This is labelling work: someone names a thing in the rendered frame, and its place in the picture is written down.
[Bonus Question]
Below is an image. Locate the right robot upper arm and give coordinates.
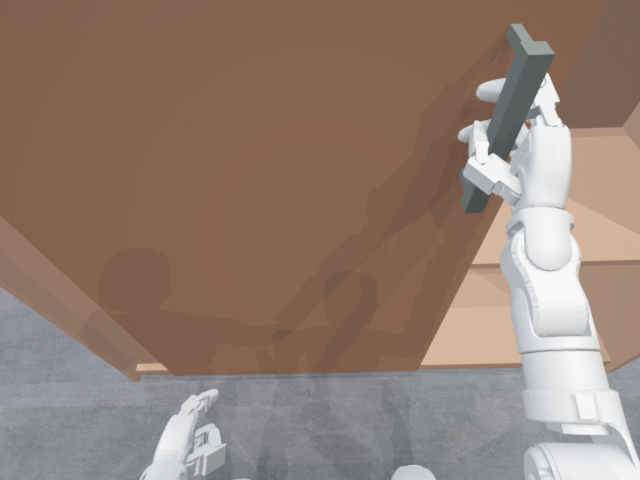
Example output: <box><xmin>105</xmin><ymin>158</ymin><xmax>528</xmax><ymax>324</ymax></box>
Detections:
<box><xmin>524</xmin><ymin>442</ymin><xmax>640</xmax><ymax>480</ymax></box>

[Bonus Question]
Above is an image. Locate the right robot hand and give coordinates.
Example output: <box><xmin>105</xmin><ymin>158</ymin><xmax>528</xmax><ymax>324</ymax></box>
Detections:
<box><xmin>458</xmin><ymin>73</ymin><xmax>572</xmax><ymax>217</ymax></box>

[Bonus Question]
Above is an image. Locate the right robot forearm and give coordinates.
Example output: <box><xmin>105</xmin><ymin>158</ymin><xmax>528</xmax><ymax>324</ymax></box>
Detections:
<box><xmin>500</xmin><ymin>207</ymin><xmax>640</xmax><ymax>476</ymax></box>

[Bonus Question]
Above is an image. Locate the left robot hand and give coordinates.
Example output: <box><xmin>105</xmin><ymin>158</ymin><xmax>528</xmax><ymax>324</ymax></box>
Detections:
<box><xmin>152</xmin><ymin>389</ymin><xmax>226</xmax><ymax>480</ymax></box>

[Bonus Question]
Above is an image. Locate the wardrobe door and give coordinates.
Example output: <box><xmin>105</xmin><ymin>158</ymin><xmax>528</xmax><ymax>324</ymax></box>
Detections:
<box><xmin>0</xmin><ymin>0</ymin><xmax>605</xmax><ymax>376</ymax></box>
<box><xmin>0</xmin><ymin>215</ymin><xmax>160</xmax><ymax>364</ymax></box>

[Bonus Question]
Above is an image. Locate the handle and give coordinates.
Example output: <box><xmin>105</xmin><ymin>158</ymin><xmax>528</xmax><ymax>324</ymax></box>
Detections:
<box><xmin>459</xmin><ymin>24</ymin><xmax>555</xmax><ymax>213</ymax></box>

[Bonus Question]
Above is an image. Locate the left robot forearm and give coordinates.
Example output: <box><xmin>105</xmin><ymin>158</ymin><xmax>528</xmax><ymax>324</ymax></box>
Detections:
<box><xmin>140</xmin><ymin>460</ymin><xmax>187</xmax><ymax>480</ymax></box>

